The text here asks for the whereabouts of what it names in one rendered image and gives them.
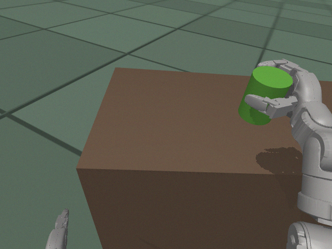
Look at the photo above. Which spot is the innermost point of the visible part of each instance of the right robot arm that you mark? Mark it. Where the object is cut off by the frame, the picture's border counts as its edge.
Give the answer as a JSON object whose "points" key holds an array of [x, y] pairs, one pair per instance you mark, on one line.
{"points": [[311, 126]]}

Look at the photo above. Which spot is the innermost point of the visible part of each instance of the left robot hand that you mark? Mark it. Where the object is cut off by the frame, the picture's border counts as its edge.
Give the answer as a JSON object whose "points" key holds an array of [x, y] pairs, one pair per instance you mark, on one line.
{"points": [[58, 237]]}

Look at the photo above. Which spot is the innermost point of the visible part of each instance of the right robot hand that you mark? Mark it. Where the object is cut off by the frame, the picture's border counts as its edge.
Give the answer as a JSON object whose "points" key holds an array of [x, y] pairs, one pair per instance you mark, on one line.
{"points": [[305, 88]]}

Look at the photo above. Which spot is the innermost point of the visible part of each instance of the can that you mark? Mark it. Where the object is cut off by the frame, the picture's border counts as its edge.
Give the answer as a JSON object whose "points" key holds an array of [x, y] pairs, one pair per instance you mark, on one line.
{"points": [[265, 81]]}

